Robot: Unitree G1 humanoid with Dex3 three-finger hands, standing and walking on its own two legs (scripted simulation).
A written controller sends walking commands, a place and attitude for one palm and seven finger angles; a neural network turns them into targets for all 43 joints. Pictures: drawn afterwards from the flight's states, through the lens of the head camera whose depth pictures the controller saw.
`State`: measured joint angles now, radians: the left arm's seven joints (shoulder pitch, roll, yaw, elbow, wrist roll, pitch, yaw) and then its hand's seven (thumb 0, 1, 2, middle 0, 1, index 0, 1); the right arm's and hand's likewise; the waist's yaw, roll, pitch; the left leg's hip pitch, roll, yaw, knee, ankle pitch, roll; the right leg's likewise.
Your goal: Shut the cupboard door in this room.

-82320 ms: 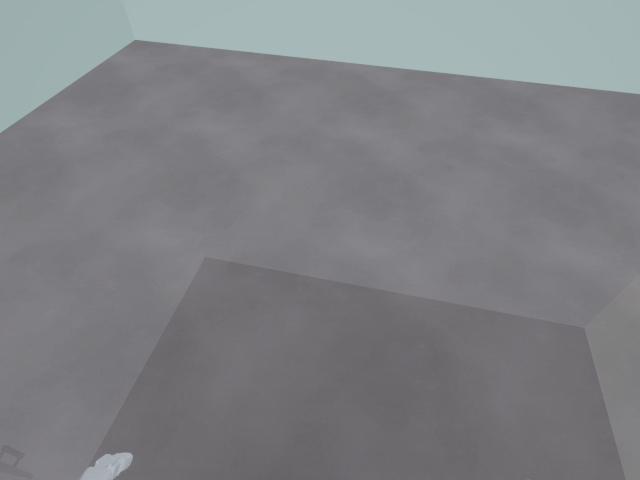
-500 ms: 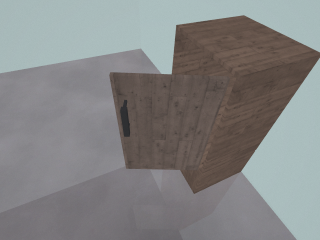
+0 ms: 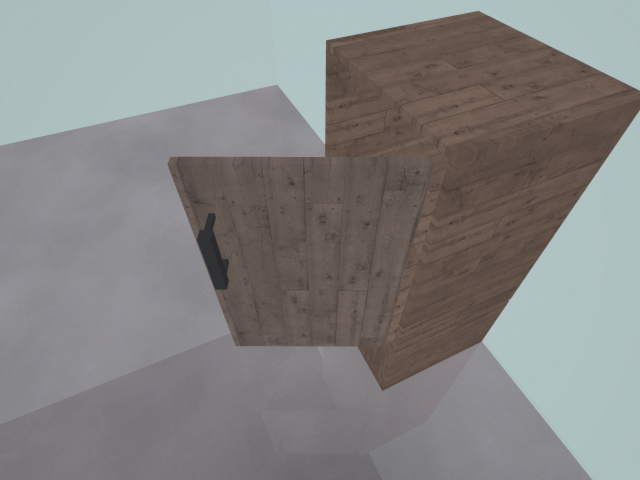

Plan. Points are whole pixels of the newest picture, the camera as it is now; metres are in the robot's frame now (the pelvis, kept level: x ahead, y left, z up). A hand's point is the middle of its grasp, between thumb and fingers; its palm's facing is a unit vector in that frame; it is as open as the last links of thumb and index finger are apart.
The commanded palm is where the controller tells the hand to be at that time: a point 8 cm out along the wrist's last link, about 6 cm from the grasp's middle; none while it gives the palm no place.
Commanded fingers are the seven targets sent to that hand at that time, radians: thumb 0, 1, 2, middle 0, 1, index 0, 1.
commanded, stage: come to a stop and stand still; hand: left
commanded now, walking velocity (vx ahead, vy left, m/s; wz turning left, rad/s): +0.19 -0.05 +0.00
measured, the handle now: (216, 252) +0.48 +0.21 -0.05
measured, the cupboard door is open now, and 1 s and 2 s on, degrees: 65 65 65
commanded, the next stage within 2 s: look again from close up in 1.46 s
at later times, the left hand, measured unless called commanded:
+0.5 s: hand out of the picture +0.05 +0.16 -0.18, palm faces +0.08 -0.97 -0.24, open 7.4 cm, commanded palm none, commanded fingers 0.00 0.90 0.90 -0.20 -0.30 -0.20 -0.30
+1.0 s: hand out of the picture +0.01 +0.18 -0.18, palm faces +0.07 -0.98 -0.16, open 7.4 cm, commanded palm none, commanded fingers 0.00 0.90 0.90 -0.20 -0.30 -0.20 -0.30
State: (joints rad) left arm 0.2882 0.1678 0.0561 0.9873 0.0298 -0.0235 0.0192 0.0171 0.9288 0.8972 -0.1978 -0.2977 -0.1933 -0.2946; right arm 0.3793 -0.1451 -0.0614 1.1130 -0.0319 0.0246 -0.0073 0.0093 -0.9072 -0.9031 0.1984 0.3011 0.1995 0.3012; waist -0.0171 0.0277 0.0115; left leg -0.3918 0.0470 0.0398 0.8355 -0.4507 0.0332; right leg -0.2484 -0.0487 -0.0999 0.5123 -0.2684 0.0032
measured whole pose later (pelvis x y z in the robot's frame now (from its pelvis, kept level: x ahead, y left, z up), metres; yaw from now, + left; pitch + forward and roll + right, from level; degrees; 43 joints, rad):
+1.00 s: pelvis +0.01 +0.01 +0.00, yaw +1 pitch -1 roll +0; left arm 0.28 0.19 0.03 1.06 0.03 0.04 0.03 0.01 0.91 0.90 -0.20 -0.30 -0.20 -0.30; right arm 0.28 -0.15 -0.01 1.09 -0.02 0.03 -0.02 0.01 -0.91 -0.90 0.19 0.30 0.20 0.30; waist 0.03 -0.07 0.04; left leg -0.15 -0.03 0.06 0.46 -0.29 0.05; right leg -0.22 -0.07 -0.04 0.49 -0.25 0.02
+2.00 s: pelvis -0.02 +0.00 +0.00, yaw +1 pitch -3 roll +0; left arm 0.35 0.16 -0.01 1.06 0.02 0.00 0.04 0.01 0.91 0.90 -0.20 -0.30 -0.20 -0.29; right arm 0.31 -0.16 0.00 1.04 -0.02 0.00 -0.01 0.01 -0.92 -0.90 0.20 0.30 0.20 0.30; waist 0.01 -0.01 -0.01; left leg -0.18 -0.02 0.05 0.48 -0.25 0.03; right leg -0.24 -0.07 -0.05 0.49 -0.20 0.02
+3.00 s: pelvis +0.01 +0.01 +0.00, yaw +0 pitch -1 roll +0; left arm 0.27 0.16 0.01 1.02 0.01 -0.01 0.06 0.01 0.93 0.90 -0.20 -0.30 -0.20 -0.30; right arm 0.24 -0.16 -0.02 1.04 0.00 0.01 -0.03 0.02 -0.92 -0.90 0.20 0.30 0.20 0.30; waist 0.00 0.00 0.07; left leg -0.18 -0.02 0.06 0.54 -0.33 0.04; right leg -0.26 -0.02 -0.06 0.53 -0.24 -0.01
